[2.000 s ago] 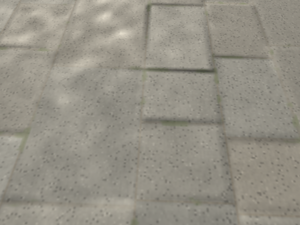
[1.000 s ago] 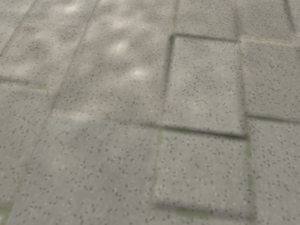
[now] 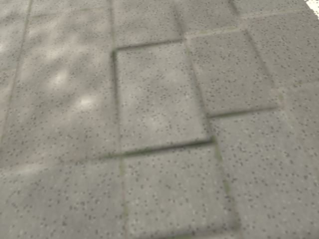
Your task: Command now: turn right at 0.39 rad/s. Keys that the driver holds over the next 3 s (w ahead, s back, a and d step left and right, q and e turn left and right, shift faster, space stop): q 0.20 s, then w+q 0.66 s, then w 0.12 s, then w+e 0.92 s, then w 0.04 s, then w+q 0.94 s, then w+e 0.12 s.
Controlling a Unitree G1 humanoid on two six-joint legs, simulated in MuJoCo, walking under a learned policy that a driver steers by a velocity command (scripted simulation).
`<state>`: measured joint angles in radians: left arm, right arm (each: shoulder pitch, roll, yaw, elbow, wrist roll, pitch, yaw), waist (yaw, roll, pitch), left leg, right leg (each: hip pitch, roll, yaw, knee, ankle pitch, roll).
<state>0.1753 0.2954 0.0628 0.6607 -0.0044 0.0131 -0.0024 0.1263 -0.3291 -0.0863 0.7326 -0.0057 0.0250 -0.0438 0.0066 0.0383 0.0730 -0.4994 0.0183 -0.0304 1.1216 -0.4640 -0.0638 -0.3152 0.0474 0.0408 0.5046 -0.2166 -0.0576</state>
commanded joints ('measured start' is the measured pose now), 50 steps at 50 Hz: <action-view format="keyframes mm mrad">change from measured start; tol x32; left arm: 1 -54 140 33 -76 5 -16 22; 50 209 201 38 177 -27 -90 9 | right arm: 1 56 -84 -25 -38 6 -8 -1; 50 -95 -32 13 -245 23 -88 105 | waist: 1 -27 -146 -178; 19 -61 230 54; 31 94 -322 -203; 50 -5 -136 -45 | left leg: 1 -33 11 -33 5 96 -17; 13 280 -2 60 -586 160 63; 19 349 288 -617 -964 -236 350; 28 180 83 -323 -793 166 200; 33 -364 31 -146 50 28 80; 50 17 -54 105 -530 337 175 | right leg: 1 159 -238 246 -175 344 -174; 14 2 -189 198 -155 -443 -90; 21 -387 -25 42 349 -338 9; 28 249 18 -54 -92 87 67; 32 472 -464 643 -313 -465 -179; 50 417 -321 -135 -182 926 -82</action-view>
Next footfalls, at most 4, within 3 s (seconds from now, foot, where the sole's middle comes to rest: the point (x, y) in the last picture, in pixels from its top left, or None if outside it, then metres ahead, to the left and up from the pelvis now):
0.26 left None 0.04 0.14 -0.77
0.58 right None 0.18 -0.11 -0.78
1.04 left None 0.42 0.24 -0.78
1.60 right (154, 160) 0.78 0.11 -0.78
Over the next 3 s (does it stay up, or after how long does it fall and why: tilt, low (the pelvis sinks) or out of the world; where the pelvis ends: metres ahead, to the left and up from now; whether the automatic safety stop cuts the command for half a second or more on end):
stays up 1.36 0.27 0.00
